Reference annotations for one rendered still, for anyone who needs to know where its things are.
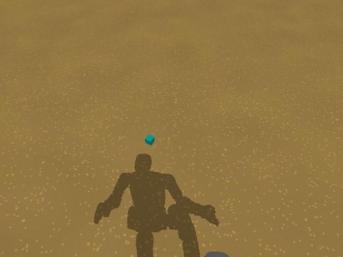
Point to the cube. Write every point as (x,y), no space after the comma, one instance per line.
(149,139)

